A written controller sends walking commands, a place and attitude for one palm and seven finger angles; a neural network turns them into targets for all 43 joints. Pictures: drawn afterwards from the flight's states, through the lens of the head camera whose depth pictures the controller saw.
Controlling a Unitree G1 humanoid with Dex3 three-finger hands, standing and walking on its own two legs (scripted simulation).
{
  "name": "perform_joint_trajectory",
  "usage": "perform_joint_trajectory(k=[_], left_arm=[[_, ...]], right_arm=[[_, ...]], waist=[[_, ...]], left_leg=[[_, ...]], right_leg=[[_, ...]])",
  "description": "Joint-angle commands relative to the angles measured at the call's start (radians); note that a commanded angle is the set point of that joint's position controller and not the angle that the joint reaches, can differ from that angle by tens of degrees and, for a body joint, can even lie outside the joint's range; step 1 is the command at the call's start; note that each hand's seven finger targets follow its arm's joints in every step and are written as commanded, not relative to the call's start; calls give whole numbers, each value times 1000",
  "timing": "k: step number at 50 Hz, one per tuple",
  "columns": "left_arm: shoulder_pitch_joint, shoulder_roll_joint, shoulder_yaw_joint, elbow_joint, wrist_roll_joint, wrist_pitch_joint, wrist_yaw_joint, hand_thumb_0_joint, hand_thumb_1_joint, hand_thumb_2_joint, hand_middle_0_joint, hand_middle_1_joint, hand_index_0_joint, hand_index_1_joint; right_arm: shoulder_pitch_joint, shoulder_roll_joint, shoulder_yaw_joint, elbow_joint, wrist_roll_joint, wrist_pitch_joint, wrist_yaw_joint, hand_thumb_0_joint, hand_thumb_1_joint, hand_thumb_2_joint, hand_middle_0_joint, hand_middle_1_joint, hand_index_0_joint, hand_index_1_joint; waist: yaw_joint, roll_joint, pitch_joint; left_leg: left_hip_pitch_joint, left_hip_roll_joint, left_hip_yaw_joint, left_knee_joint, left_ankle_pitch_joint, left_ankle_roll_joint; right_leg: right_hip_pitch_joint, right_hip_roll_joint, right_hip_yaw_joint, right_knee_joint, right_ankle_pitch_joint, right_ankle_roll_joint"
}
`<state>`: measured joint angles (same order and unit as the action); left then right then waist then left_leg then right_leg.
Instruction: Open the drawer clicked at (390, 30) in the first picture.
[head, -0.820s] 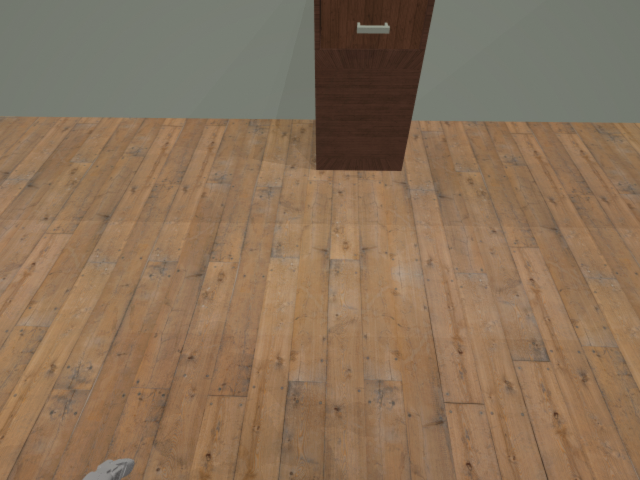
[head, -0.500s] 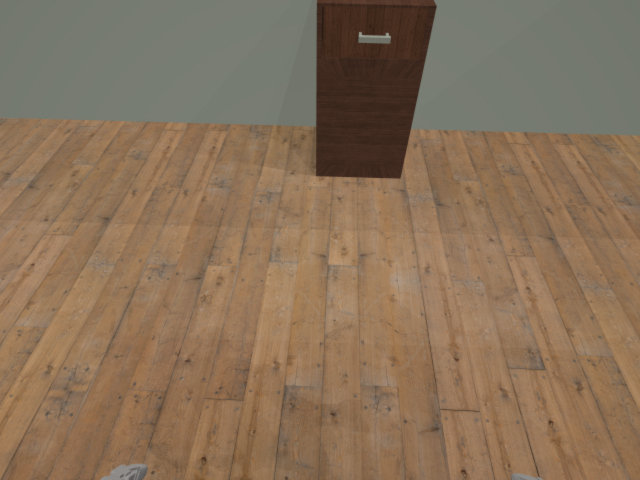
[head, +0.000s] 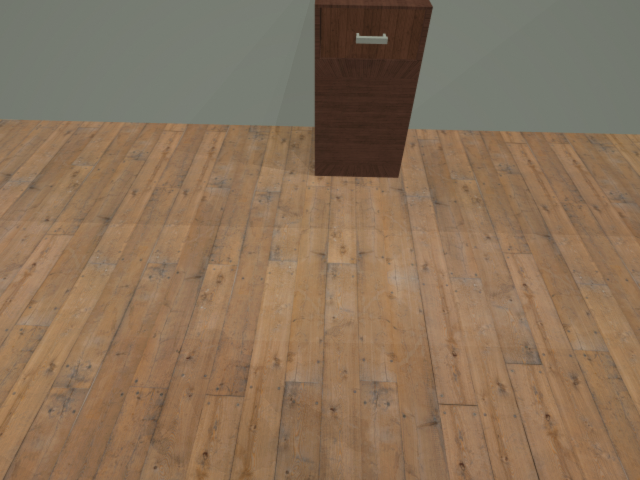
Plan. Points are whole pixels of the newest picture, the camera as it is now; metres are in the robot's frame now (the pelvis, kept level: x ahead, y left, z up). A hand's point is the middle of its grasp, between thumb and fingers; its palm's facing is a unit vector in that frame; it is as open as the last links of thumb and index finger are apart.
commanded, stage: look at it before walking up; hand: left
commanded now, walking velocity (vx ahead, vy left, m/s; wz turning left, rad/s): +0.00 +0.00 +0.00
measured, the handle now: (371, 37) +1.61 -0.10 -0.09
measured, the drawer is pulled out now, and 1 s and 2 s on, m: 0.00 0.00 0.00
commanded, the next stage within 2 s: walk to a spot facing it in 0.82 s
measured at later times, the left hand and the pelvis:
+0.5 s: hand out of the picture +0.06 +0.25 -0.16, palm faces -0.04 -0.94 -0.33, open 7.4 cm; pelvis -0.01 +0.00 +0.00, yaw +0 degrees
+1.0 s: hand out of the picture +0.07 +0.25 -0.16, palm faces -0.04 -0.94 -0.33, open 7.4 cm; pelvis +0.00 +0.01 +0.00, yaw -1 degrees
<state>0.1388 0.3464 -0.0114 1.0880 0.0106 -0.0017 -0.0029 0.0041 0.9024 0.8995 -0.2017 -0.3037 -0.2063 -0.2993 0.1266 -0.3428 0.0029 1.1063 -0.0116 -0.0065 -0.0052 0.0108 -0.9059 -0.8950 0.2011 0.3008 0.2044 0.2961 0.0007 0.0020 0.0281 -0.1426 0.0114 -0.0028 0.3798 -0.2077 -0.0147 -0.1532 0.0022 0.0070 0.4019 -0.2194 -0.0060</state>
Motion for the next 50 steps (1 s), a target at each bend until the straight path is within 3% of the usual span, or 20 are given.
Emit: perform_joint_trajectory(k=[1, 16, 46, 48, 50], left_arm=[[-45, 204, 44, -67, -2, -21, 13, 0, 900, 900, -200, -300, -200, -300], [-37, 201, 43, -65, 2, -23, 12, 0, 900, 900, -200, -300, -200, -300], [-33, 202, 39, -54, 2, -25, 13, 0, 900, 900, -200, -300, -200, -300], [26, 93, 20, -33, 1, -4, 15, 0, 900, 900, -200, -300, -200, -300], [57, 78, 25, -43, 7, 13, 6, 0, 900, 900, -200, -300, -200, -300]], right_arm=[[-52, -204, -38, -66, 1, -31, -10, 0, -900, -900, 200, 300, 200, 300], [-44, -198, -40, -56, 2, -29, -7, 0, -900, -900, 200, 300, 200, 300], [-53, -206, -38, -49, 5, -31, -6, 0, -900, -900, 200, 300, 200, 300], [9, -97, -16, -27, -4, -17, -5, 0, -900, -900, 200, 300, 200, 300], [45, -91, -23, -34, -8, -6, -5, 0, -900, -900, 200, 300, 200, 300]], waist=[[3, -7, -59], [1, -15, -38], [2, -4, -56], [-1, -6, -75], [-2, 13, -24]], left_leg=[[12, 109, -89, -61, 120, 43], [2, 105, -91, -69, 70, 41], [27, 114, -95, -79, 133, 41], [46, 113, -57, -50, 50, 22], [24, 126, -56, -53, -157, 31]], right_leg=[[-5, -118, 102, -74, 98, -29], [-30, -120, 115, -104, 33, -27], [-1, -119, 101, -94, 117, -21], [-17, -106, 105, -75, 33, -11], [-103, -74, 116, -44, -158, -18]])
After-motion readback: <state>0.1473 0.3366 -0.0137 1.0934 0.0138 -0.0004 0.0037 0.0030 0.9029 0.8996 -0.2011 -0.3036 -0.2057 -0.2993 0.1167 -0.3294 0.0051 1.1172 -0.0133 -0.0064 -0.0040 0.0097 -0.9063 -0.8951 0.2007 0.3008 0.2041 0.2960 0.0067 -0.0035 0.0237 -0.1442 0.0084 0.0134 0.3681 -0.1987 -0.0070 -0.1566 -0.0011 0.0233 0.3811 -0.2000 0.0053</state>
